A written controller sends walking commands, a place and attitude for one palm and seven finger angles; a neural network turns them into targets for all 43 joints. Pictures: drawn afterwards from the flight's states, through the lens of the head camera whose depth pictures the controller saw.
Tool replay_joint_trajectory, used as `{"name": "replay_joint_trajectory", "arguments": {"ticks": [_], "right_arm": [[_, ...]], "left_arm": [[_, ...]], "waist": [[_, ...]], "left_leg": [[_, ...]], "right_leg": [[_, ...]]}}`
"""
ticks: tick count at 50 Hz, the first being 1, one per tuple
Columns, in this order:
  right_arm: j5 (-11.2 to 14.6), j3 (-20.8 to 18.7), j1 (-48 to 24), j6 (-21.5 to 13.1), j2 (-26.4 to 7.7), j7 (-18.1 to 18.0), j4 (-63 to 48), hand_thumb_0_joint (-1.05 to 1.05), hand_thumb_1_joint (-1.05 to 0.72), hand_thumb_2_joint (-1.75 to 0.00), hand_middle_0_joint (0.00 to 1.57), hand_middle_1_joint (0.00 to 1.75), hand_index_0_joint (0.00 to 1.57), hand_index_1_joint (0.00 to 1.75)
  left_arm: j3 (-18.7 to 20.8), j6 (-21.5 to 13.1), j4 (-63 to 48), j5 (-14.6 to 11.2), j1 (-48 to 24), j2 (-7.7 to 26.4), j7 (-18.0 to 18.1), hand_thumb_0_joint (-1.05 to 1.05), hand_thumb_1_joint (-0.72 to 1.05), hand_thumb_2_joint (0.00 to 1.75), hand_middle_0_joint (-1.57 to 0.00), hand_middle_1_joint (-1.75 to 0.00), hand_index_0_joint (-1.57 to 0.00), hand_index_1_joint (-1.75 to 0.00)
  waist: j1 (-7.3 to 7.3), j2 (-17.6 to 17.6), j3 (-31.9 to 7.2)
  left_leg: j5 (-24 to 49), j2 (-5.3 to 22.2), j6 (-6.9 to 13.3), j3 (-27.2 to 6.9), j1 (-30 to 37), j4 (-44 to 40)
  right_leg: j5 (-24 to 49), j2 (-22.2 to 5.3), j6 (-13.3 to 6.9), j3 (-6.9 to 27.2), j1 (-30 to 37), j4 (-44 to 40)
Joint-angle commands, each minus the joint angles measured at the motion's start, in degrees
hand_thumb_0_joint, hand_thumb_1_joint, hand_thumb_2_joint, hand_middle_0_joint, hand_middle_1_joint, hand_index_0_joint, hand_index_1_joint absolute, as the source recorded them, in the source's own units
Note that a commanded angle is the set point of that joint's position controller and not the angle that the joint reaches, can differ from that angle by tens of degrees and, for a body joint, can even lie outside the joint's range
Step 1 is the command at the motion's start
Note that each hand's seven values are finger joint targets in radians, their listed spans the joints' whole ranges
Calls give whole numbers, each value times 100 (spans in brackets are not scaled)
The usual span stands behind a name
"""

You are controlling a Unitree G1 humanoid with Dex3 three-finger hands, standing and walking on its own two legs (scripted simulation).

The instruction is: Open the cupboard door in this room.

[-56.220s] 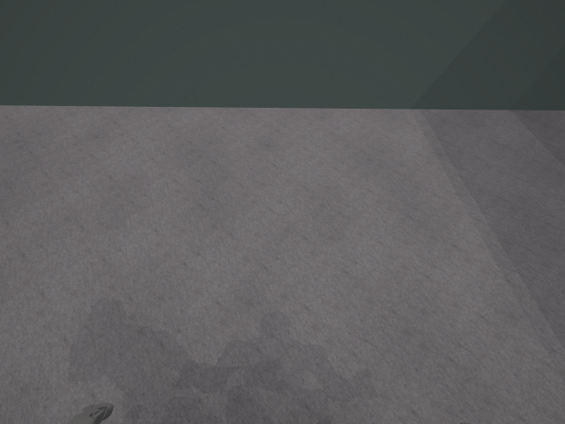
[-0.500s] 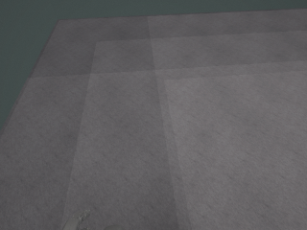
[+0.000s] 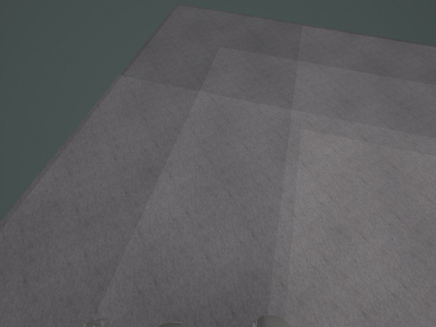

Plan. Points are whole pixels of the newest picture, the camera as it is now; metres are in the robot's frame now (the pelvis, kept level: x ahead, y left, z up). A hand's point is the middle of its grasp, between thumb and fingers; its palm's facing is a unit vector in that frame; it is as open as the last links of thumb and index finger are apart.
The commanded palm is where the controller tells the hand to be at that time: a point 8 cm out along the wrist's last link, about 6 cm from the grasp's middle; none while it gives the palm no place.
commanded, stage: turn to face it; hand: left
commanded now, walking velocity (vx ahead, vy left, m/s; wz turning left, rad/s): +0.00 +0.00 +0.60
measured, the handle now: out of the picture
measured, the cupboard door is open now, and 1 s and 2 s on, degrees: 45 45 45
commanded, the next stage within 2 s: none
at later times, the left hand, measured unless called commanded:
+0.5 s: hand out of the picture -0.02 +0.14 -0.17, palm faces +0.37 -0.91 -0.21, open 7.4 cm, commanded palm none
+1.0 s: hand out of the picture -0.01 +0.13 -0.14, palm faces +0.59 -0.75 -0.30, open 7.4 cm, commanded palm none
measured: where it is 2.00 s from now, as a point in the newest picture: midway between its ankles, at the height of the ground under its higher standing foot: outside the picture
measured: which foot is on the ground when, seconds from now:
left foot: down 0.00-0.16, up 0.18-0.50, down 0.52-0.88, up 0.90-1.00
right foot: up 0.00-0.16, down 0.18-0.52, up 0.54-0.86, down 0.88-1.00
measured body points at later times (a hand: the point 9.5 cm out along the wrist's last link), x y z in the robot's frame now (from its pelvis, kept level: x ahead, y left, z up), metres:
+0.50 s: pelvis +0.00 -0.06 +0.00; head +0.05 -0.03 +0.44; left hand -0.04 +0.19 -0.15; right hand +0.21 -0.27 -0.13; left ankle -0.04 +0.06 -0.72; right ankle +0.01 -0.18 -0.73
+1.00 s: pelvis +0.03 -0.10 +0.00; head +0.08 -0.09 +0.45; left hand -0.04 +0.17 -0.12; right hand +0.25 -0.26 -0.16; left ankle -0.07 +0.01 -0.66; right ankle +0.09 -0.19 -0.73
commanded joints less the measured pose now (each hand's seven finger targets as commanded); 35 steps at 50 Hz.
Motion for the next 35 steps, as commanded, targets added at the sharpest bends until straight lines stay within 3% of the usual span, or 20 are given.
{"name": "replay_joint_trajectory", "arguments": {"ticks": [1, 5, 6, 7, 8, 9, 10, 11, 14, 17, 20, 22, 24, 25, 26, 27, 28, 31, 33, 35], "right_arm": [[5, -404, 254, 8, -1270, -27, -338, 0, -90, -90, 20, 30, 20, 30], [10, -486, -139, 119, -1335, 32, -498, 0, -90, -90, 20, 30, 20, 30], [35, -494, -316, 142, -1316, 38, -552, 0, -90, -90, 20, 30, 20, 30], [80, -488, -469, 163, -1143, 58, -655, 0, -90, -90, 20, 30, 20, 30], [132, -433, -468, 180, -697, 93, -780, 0, -90, -90, 20, 30, 20, 30], [97, -454, -704, 173, -809, 126, -891, 0, -90, -90, 20, 30, 20, 30], [59, -466, -638, 217, -867, 173, -870, 0, -90, -90, 20, 30, 20, 30], [43, -459, -538, 273, -757, 210, -729, 0, -90, -90, 20, 30, 20, 30], [85, -418, -442, 306, -669, 265, -599, 0, -90, -90, 20, 30, 20, 30], [111, -328, -792, 276, -549, 271, -672, 0, -90, -90, 20, 30, 20, 30], [130, -255, -1068, 224, -468, 283, -781, 0, -90, -90, 20, 30, 20, 30], [138, -241, -946, 183, -522, 266, -796, 0, -90, -90, 20, 30, 20, 30], [116, -281, -609, 147, -690, 252, -728, 0, -90, -90, 20, 30, 20, 30], [94, -364, -132, 97, -999, 235, -615, 0, -90, -90, 20, 30, 20, 30], [41, -548, 293, 45, -1703, 188, -552, 0, -90, -90, 20, 30, 20, 30], [71, -609, 642, 105, -1990, 122, -426, 0, -90, -90, 20, 30, 20, 30], [34, -569, 565, 119, -1918, 98, -434, 0, -90, -90, 20, 30, 20, 30], [40, -441, -243, 69, -1439, -14, -648, 0, -90, -90, 20, 30, 20, 30], [41, -399, -405, 43, -1371, -10, -679, 0, -90, -90, 20, 30, 20, 30], [27, -415, -364, 44, -1367, 2, -679, 0, -90, -90, 20, 30, 20, 30]], "left_arm": [[35, -129, -538, -15, -80, 248, -5, 0, 90, 90, -20, -30, -20, -30], [47, -146, -527, -36, 250, 337, 10, 0, 90, 90, -20, -30, -20, -30], [73, -173, -463, -43, 525, 405, 18, 0, 90, 90, -20, -30, -20, -30], [140, -219, -411, -11, 855, 640, 53, 0, 90, 90, -20, -30, -20, -30], [258, -276, -424, 94, 1032, 1231, 107, 0, 90, 90, -20, -30, -20, -30], [243, -253, -556, 83, 830, 1512, 133, 0, 90, 90, -20, -30, -20, -30], [167, -252, -665, 63, 438, 1301, 141, 0, 90, 90, -20, -30, -20, -30], [116, -276, -737, 53, 52, 1020, 131, 0, 90, 90, -20, -30, -20, -30], [24, -331, -747, 50, 35, 755, 120, 0, 90, 90, -20, -30, -20, -30], [65, -359, -635, 67, 497, 885, 118, 0, 90, 90, -20, -30, -20, -30], [139, -346, -520, 93, 828, 1115, 109, 0, 90, 90, -20, -30, -20, -30], [186, -340, -506, 91, 796, 1200, 93, 0, 90, 90, -20, -30, -20, -30], [198, -323, -515, 49, 666, 1159, 54, 0, 90, 90, -20, -30, -20, -30], [176, -303, -587, -6, 580, 1069, 34, 0, 90, 90, -20, -30, -20, -30], [100, -266, -816, -50, 477, 654, -14, 0, 90, 90, -20, -30, -20, -30], [13, -190, -1001, -7, 45, 536, 20, 0, 90, 90, -20, -30, -20, -30], [42, -152, -1061, 15, -34, 659, 39, 0, 90, 90, -20, -30, -20, -30], [90, -98, -744, 24, -21, 610, -4, 0, 90, 90, -20, -30, -20, -30], [92, -82, -671, 17, 158, 571, -37, 0, 90, 90, -20, -30, -20, -30], [76, -93, -691, 3, 135, 538, -46, 0, 90, 90, -20, -30, -20, -30]], "waist": [[-87, 832, -930], [46, 1075, -718], [203, 973, -732], [379, 394, -738], [479, -1445, -652], [523, -1942, -451], [280, -1308, -273], [44, -1075, -135], [-56, -1470, -210], [175, -1047, -452], [379, -1070, -547], [332, -1140, -639], [112, -1002, -742], [-176, -320, -1051], [-420, 1502, -1291], [-572, 1635, -1274], [-487, 1017, -1161], [-144, 1207, -657], [19, 1002, -575], [5, 897, -664]], "left_leg": [[1434, 1272, 666, -1627, 1077, -1145], [657, 1086, 561, -1934, 307, -1061], [405, 917, 424, -1879, -59, -877], [-221, 569, 151, -1636, -673, -436], [-1507, -281, -350, -682, -1774, 998], [-2295, -353, -468, -369, -1696, 2546], [-2039, -110, -396, -608, -1495, 3385], [-1525, -26, -440, -562, -1479, 3787], [-1156, 87, -616, -208, -1373, 3718], [-1311, 38, -666, 119, -1068, 2475], [-1408, -41, -612, 375, -675, 1444], [-1246, -91, -543, 479, -261, 802], [-406, -133, -453, 445, 647, -208], [687, 195, -292, 93, 1664, -727], [2752, 1813, 482, -2102, 2656, -875], [4163, 2428, 1132, -2608, 2545, -848], [3166, 2410, 1251, -2188, 2174, -854], [2261, 1452, 728, -1603, 1263, -1044], [1990, 1188, 609, -1410, 1150, -1079], [1775, 1149, 636, -1473, 1154, -1069]], "right_leg": [[-38, 103, 4, -37, 62, -874], [180, 320, -78, -185, 1059, -2218], [651, 342, -106, -216, 1630, -2930], [857, 0, -197, 49, 2353, -3863], [239, -1560, -691, 1736, 2868, -4855], [539, -2636, -1196, 2455, 1933, -5047], [532, -2449, -1348, 1936, 1334, -4927], [766, -1930, -1211, 1390, 1183, -4786], [2896, -1401, -974, 162, 1615, -4205], [3927, -1488, -995, -147, 2326, -3844], [4485, -1677, -1039, -243, 2618, -3529], [4590, -1761, -987, -325, 2571, -3278], [4163, -1599, -666, -618, 2067, -2731], [3486, -1463, -394, -888, 1433, -1904], [53, -587, 74, -1064, -267, -535], [-1398, -340, 87, -409, -846, 287], [-1120, -453, -7, -53, -775, 622], [-61, -359, 48, 168, -619, 690], [151, -227, 56, 60, -402, 340], [82, -117, 51, 13, -176, -249]]}}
